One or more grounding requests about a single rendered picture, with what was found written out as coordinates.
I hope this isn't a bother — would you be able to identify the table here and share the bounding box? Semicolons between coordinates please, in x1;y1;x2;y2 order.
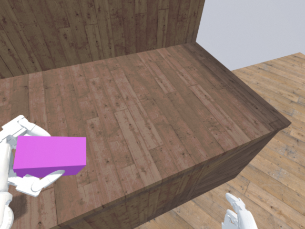
0;0;291;229

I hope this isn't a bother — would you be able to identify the sponge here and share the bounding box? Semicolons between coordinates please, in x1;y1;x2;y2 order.
13;136;86;178

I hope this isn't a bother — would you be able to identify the robot right hand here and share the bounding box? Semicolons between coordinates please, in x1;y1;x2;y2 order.
222;193;258;229

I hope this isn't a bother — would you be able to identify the robot left hand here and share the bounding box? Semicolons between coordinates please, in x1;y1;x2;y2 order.
0;115;65;197

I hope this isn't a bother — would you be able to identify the robot left forearm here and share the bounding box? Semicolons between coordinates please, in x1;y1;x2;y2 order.
0;192;14;229

